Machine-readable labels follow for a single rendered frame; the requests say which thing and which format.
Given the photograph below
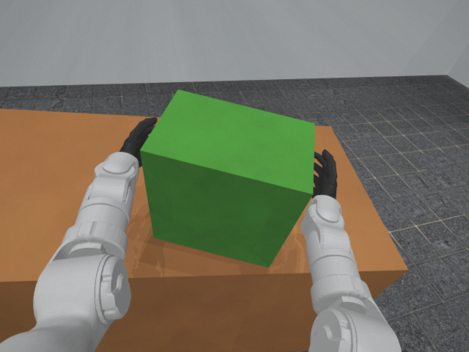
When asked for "left robot hand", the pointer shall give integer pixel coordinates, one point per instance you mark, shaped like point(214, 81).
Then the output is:
point(137, 138)

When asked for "carton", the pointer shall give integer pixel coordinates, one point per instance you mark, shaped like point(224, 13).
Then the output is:
point(227, 179)

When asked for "left robot forearm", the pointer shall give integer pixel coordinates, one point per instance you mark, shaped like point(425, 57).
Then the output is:
point(104, 214)

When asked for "left robot upper arm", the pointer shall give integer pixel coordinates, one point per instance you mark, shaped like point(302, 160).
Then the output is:
point(76, 301)

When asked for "right robot hand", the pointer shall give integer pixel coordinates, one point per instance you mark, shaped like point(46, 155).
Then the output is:
point(326, 183)

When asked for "right robot forearm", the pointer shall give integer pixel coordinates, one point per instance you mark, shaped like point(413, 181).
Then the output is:
point(334, 272)

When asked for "pedestal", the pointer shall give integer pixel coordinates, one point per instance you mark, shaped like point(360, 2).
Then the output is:
point(182, 299)

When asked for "right robot upper arm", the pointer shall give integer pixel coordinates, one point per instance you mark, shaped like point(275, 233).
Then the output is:
point(337, 329)

